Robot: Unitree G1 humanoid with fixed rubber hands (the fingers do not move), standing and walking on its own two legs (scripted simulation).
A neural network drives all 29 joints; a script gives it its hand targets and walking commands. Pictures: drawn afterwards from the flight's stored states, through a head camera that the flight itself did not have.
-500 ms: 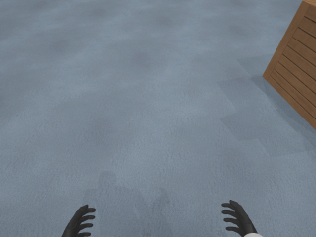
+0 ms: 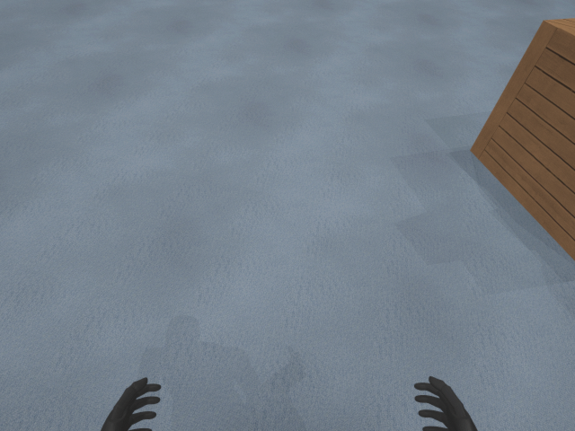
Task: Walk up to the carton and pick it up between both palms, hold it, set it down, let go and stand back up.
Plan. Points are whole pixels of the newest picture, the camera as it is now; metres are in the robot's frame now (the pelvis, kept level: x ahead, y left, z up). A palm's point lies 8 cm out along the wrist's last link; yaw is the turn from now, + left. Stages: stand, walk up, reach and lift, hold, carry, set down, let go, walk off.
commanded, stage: stand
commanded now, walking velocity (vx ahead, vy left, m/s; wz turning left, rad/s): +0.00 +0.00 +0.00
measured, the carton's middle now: out of the picture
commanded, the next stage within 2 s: walk up in 1.56 s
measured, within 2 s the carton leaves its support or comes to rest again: neither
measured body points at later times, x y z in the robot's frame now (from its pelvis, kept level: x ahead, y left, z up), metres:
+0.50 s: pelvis -0.01 +0.01 +0.00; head +0.01 +0.01 +0.45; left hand +0.12 +0.26 -0.10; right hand +0.14 -0.24 -0.09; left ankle +0.01 +0.11 -0.72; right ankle +0.01 -0.13 -0.72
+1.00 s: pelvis -0.01 +0.00 +0.00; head +0.00 +0.00 +0.45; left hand +0.12 +0.25 -0.10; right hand +0.13 -0.24 -0.10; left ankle +0.01 +0.11 -0.72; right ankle +0.01 -0.13 -0.72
